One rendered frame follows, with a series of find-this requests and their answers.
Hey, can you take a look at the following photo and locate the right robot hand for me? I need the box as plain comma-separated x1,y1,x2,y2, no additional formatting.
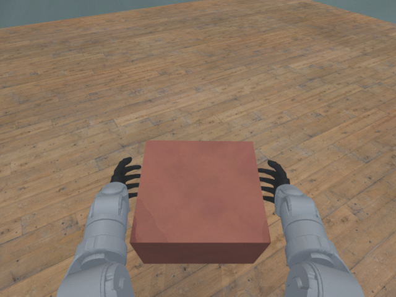
258,160,290,203

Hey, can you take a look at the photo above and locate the right robot forearm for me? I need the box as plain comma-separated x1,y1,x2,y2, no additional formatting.
274,184,353,275

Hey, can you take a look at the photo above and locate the carton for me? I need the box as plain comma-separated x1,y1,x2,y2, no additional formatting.
129,140,271,264

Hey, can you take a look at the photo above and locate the robot left upper arm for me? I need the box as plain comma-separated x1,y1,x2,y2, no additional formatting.
57,261,135,297

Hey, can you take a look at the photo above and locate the left robot hand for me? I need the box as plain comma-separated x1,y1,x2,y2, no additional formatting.
110,157,141,199

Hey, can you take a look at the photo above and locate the left robot forearm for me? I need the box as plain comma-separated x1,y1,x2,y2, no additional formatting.
56,182,129,297

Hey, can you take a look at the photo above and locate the robot right upper arm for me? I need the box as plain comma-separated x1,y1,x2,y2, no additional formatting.
284,261,364,297

